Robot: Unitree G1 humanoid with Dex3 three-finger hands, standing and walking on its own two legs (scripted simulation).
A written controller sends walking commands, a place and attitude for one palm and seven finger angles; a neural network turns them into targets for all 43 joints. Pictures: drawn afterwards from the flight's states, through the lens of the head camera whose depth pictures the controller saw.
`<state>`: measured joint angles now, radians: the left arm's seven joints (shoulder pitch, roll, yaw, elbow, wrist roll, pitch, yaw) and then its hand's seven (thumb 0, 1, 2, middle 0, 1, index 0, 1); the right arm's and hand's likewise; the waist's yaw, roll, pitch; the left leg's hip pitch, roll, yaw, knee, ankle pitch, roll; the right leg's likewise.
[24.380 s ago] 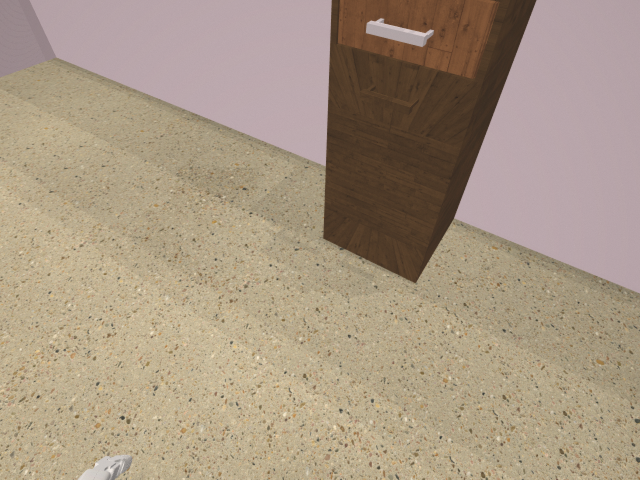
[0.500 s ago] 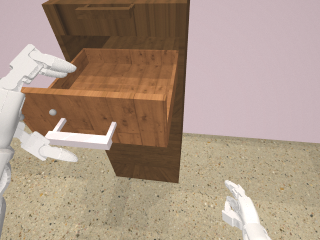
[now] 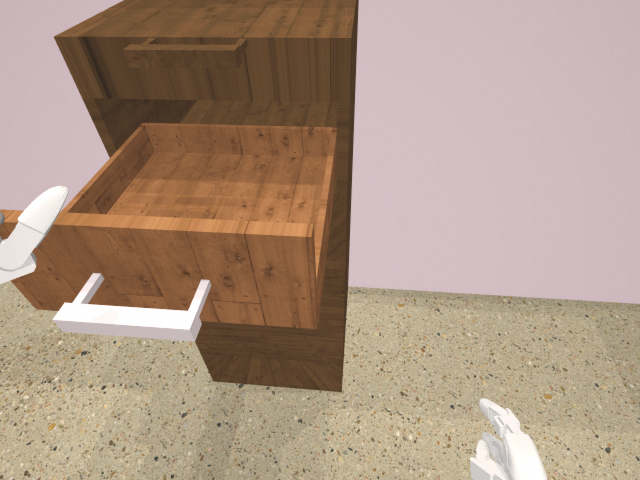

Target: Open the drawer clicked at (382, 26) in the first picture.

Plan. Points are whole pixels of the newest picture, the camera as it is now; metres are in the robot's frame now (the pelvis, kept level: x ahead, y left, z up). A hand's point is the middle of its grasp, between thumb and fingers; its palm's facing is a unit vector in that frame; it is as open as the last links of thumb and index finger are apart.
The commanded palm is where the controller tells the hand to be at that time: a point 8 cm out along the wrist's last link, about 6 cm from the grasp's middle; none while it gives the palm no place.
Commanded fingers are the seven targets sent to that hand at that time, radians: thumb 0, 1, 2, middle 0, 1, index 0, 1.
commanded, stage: draw the hand back to the body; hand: left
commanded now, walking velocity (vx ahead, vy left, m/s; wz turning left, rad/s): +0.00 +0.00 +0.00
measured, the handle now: (138, 303) +0.25 +0.24 +0.13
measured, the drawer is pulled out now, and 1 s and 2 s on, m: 0.30 0.30 0.30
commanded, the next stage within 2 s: step back with the hand held close in 0.36 s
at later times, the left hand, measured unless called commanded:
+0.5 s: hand out of the picture +0.16 +0.25 +0.34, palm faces +0.65 -0.72 -0.25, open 7.5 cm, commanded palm +0.11 +0.28 +0.32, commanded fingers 0.00 0.90 0.90 -0.20 -0.30 -0.20 -0.30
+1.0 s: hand out of the picture +0.09 +0.26 +0.34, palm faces +0.70 -0.65 -0.28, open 7.4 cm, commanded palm +0.03 +0.30 +0.32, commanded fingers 0.00 0.90 0.90 -0.20 -0.30 -0.20 -0.30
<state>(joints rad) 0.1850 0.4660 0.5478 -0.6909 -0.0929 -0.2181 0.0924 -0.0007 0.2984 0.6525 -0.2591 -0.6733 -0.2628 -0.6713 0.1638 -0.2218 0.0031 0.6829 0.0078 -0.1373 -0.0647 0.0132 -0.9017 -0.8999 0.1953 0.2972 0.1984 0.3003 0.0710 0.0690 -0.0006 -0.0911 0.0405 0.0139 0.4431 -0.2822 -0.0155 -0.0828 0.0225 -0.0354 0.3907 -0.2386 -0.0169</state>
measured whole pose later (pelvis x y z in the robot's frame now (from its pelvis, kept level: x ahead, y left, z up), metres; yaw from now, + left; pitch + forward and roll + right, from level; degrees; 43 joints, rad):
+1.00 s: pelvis -0.09 +0.01 -0.02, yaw +1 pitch -1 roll -1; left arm 0.06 0.57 0.70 -0.63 -0.05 -0.27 0.15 0.00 0.88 0.90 -0.21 -0.30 -0.22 -0.30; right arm 0.20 -0.20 0.01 0.62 0.02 -0.08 -0.05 0.01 -0.90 -0.90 0.20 0.30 0.20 0.30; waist 0.01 0.01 0.00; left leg -0.41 0.01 0.01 0.65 -0.24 0.01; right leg -0.40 -0.02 -0.04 0.60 -0.19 0.00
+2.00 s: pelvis -0.31 -0.01 -0.01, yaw +0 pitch +0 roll +0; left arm 0.19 0.49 0.62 -0.68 -0.06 -0.19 0.15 0.01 0.89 0.90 -0.20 -0.30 -0.21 -0.30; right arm 0.25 -0.20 0.02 0.62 0.01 -0.06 -0.05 0.01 -0.90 -0.90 0.20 0.30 0.20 0.30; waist -0.04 0.00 -0.06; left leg -0.47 0.00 0.03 0.79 -0.38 0.00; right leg -0.26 0.00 -0.06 0.54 -0.29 -0.05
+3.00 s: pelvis -0.29 -0.02 +0.00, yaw +6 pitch +0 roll +0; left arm 0.34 0.24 0.02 1.05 0.00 0.02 0.03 -0.01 0.94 0.90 -0.20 -0.30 -0.20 -0.30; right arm 0.28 -0.20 -0.01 1.01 -0.01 0.03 -0.04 0.01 -0.90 -0.90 0.19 0.30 0.20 0.30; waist 0.02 0.02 0.07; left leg -0.20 0.02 0.03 0.49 -0.29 0.00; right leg -0.21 0.04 -0.07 0.46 -0.25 -0.06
